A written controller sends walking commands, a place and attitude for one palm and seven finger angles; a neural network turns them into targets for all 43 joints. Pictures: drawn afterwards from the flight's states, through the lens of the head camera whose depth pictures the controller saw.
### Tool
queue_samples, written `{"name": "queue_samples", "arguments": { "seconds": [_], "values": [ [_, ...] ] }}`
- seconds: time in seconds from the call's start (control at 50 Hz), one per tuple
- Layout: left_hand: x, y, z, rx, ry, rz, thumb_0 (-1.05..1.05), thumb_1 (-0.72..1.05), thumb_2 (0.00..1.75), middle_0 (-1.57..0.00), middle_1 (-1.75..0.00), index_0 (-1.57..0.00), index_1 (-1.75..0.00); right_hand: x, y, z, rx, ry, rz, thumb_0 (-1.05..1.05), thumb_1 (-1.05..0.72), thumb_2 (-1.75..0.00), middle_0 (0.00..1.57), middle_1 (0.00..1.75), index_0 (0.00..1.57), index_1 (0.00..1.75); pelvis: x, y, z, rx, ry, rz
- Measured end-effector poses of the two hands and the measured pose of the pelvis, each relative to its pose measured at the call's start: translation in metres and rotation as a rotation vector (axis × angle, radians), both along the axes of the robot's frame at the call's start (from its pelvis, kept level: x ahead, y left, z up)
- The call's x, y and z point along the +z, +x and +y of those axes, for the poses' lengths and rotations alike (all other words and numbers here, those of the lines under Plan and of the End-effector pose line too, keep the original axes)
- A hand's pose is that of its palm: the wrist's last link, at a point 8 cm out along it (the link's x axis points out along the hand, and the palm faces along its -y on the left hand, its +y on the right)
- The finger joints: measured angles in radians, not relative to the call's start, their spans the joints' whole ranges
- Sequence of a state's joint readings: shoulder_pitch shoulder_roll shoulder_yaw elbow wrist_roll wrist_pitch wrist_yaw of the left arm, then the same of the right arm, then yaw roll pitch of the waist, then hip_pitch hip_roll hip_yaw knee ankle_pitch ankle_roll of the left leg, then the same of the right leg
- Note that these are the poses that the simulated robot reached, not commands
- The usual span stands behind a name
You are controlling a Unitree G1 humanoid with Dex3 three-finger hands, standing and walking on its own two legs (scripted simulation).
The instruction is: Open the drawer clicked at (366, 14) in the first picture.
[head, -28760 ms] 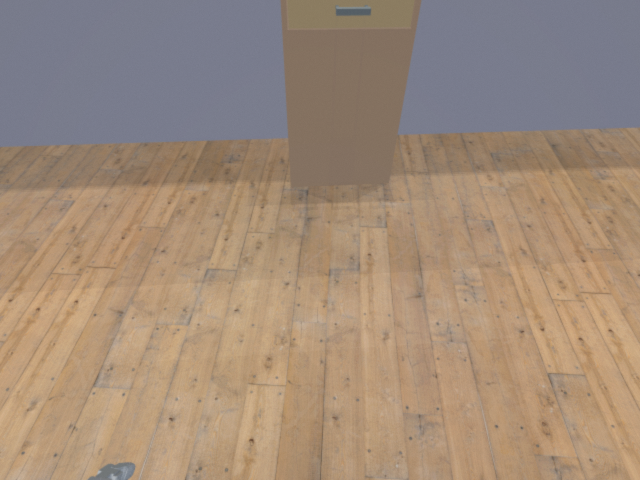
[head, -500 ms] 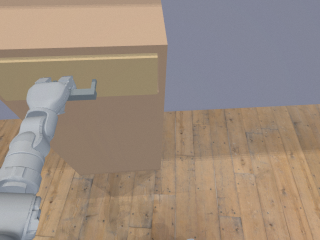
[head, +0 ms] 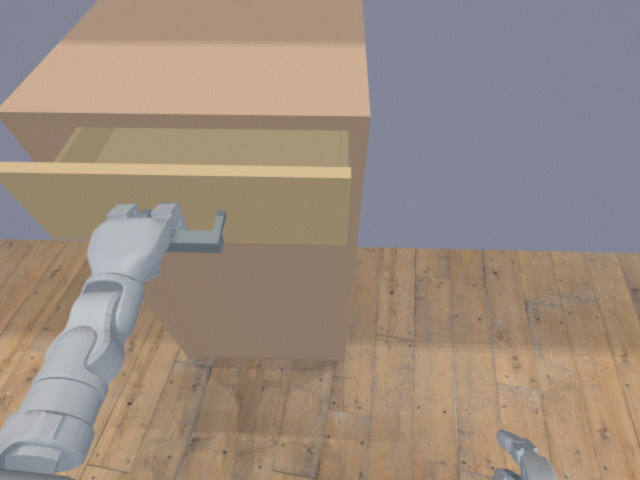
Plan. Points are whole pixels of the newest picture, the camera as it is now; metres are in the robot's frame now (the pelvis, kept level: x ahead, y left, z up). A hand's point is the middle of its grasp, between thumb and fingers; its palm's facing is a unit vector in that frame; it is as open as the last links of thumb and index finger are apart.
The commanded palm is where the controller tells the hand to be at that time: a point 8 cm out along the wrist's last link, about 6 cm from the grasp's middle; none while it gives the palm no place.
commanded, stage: pull the drawer open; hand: left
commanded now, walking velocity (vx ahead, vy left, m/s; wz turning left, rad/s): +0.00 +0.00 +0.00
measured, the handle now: (179, 229) +0.41 +0.22 +0.07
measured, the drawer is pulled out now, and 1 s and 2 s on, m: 0.09 0.20 0.30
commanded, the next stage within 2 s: none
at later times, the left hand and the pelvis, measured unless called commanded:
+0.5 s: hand (136, 305) +0.31 +0.25 +0.04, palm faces -0.01 -0.06 -1.00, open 5.2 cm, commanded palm +0.28 +0.25 +0.10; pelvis +0.00 -0.01 +0.00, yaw -1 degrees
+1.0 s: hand (121, 349) +0.25 +0.25 +0.04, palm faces -0.01 -0.06 -1.00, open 5.1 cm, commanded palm +0.22 +0.25 +0.10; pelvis -0.01 -0.01 +0.00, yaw +0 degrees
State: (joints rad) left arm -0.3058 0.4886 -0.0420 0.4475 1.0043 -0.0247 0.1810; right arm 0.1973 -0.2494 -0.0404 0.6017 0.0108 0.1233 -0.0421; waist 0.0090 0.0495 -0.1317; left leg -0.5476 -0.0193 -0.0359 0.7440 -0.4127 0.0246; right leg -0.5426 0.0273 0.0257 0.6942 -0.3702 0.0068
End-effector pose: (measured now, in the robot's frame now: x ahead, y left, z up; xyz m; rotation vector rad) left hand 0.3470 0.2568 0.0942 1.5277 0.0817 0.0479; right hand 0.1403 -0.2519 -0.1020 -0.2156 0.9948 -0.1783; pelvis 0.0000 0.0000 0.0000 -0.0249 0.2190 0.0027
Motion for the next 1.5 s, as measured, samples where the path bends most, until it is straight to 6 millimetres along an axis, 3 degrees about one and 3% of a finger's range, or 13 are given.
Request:
{"name": "queue_samples", "arguments": {
  "seconds": [0.1, 0.24, 0.42, 0.66, 0.86, 1.06, 1.28, 1.5],
  "values": [
    [0.0, -0.007, -0.001, 0.008, 0.005, 0.005, 0.0, 0.79, 0.84, -0.38, -1.35, -0.41, -1.35, -0.001, 0.005, 0.0, 0.02, 0.001, -0.007, 0.01, -0.91, -0.9, 0.21, 0.3, 0.2, 0.3, 0.0, -0.002, -0.005, 0.004, 0.004, -0.008],
    [0.001, -0.013, -0.001, 0.013, 0.003, 0.019, 0.0, 0.8, 0.83, -0.38, -1.35, -0.4, -1.35, -0.002, -0.002, -0.004, -0.003, 0.008, -0.001, 0.01, -0.91, -0.9, 0.21, 0.3, 0.2, 0.3, 0.001, -0.002, -0.009, -0.009, 0.008, -0.014],
    [0.001, -0.039, -0.001, 0.006, -0.014, 0.009, 0.0, 0.8, 0.82, -0.37, -1.35, -0.41, -1.35, -0.001, -0.008, -0.014, -0.03, -0.004, -0.004, 0.01, -0.91, -0.9, 0.21, 0.3, 0.2, 0.3, 0.002, 0.002, -0.01, -0.023, 0.011, -0.025],
    [-0.002, -0.087, -0.002, 0.026, -0.015, -0.032, 0.0, 0.79, 0.84, -0.37, -1.35, -0.42, -1.35, 0.005, 0.025, -0.003, 0.042, 0.007, -0.086, 0.01, -0.91, -0.9, 0.2, 0.3, 0.2, 0.3, 0.001, 0.001, -0.009, -0.005, 0.011, -0.047],
    [-0.001, -0.105, -0.004, 0.056, -0.01, -0.023, -0.01, 0.79, 0.83, -0.38, -1.35, -0.42, -1.35, 0.013, 0.05, 0.02, 0.114, 0.042, -0.166, 0.01, -0.91, -0.9, 0.21, 0.3, 0.2, 0.3, 0.001, -0.006, -0.011, 0.005, 0.014, -0.074],
    [0.0, -0.118, -0.004, 0.058, -0.023, -0.002, -0.01, 0.8, 0.82, -0.37, -1.35, -0.42, -1.35, 0.016, 0.049, 0.02, 0.125, 0.043, -0.172, 0.01, -0.9, -0.9, 0.21, 0.3, 0.2, 0.3, 0.003, -0.006, -0.014, -0.003, 0.016, -0.084],
    [0.0, -0.156, -0.005, 0.052, -0.026, -0.007, 0.0, 0.79, 0.83, -0.38, -1.35, -0.42, -1.35, 0.014, 0.046, 0.009, 0.12, 0.02, -0.156, 0.01, -0.91, -0.9, 0.21, 0.3, 0.2, 0.3, 0.0, -0.002, -0.011, -0.008, 0.012, -0.075],
    [0.0, -0.18, -0.006, 0.069, -0.013, -0.024, -0.01, 0.78, 0.83, -0.39, -1.35, -0.42, -1.35, 0.009, 0.056, 0.026, 0.157, 0.059, -0.179, 0.01, -0.91, -0.9, 0.2, 0.3, 0.2, 0.3, -0.004, -0.005, -0.011, -0.001, 0.012, -0.071]
  ]
}}
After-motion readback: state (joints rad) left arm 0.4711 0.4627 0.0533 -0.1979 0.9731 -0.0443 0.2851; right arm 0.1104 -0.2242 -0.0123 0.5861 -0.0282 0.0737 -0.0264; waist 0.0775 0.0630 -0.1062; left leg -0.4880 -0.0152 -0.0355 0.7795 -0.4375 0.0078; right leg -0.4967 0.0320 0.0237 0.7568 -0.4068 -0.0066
